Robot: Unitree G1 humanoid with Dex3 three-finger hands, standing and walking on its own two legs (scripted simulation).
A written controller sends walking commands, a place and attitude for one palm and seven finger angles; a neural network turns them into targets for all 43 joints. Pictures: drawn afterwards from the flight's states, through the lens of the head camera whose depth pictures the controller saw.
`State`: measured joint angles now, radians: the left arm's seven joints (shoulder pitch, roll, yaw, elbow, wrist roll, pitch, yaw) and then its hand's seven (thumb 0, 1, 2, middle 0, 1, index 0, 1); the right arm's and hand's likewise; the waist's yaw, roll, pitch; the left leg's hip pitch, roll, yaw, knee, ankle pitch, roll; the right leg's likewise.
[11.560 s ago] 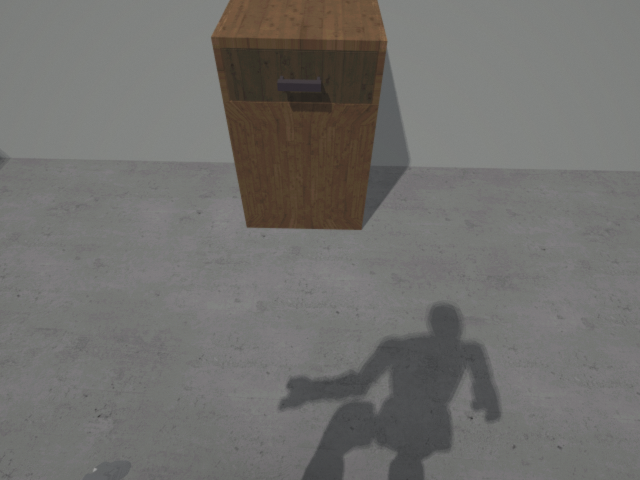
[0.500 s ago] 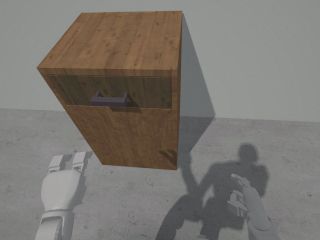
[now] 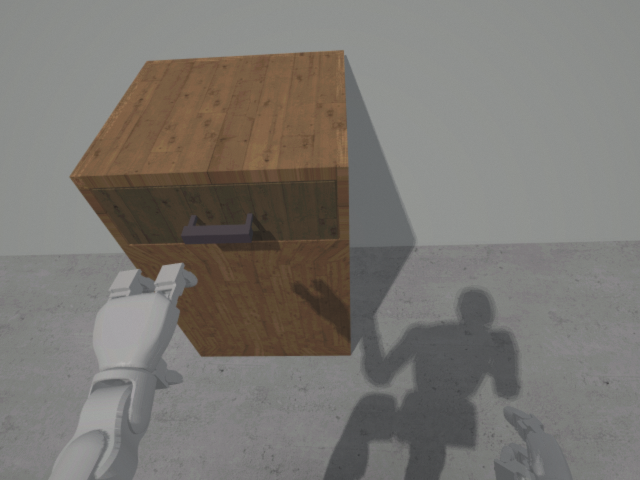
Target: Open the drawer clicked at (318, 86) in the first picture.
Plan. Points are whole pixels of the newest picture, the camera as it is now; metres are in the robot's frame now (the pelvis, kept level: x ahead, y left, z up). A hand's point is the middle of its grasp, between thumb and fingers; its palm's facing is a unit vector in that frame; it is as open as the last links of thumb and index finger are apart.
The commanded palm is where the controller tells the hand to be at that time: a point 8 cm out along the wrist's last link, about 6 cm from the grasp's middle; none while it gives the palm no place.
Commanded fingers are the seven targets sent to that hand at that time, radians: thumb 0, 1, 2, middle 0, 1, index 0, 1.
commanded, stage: raise the hand with hooked fingers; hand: left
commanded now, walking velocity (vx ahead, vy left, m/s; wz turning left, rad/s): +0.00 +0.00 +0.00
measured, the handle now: (219, 226) +0.55 +0.27 -0.07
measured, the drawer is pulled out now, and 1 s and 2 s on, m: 0.00 0.00 0.00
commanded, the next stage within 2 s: move the hooked fingers above the handle in 0.78 s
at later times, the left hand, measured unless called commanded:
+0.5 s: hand (145, 267) +0.33 +0.26 +0.09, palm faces +0.04 -0.07 -1.00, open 13.8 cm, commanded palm +0.30 +0.26 +0.14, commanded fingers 0.00 -0.50 0.30 -0.30 -1.20 -0.30 -1.20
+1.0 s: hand (159, 274) +0.33 +0.24 +0.08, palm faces +0.02 -0.06 -1.00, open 13.8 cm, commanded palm +0.32 +0.25 +0.13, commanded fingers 0.00 -0.50 0.30 -0.30 -1.20 -0.30 -1.20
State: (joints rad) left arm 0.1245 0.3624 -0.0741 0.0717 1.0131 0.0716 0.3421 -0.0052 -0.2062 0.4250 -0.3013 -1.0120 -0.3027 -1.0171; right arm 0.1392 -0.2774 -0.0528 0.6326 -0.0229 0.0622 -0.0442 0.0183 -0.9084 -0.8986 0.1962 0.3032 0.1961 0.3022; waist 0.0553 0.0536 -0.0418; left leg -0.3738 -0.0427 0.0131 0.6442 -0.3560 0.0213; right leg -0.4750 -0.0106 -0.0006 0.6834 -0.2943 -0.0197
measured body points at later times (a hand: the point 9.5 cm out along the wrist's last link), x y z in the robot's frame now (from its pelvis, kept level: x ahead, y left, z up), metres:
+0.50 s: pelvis +0.02 +0.01 +0.02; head +0.05 -0.02 +0.46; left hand +0.33 +0.26 +0.15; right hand +0.23 -0.19 -0.10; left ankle -0.02 +0.11 -0.72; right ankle +0.03 -0.11 -0.72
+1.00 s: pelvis +0.02 +0.00 +0.02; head +0.05 -0.04 +0.46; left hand +0.32 +0.24 +0.14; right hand +0.22 -0.22 -0.10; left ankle -0.02 +0.11 -0.72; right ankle +0.03 -0.11 -0.72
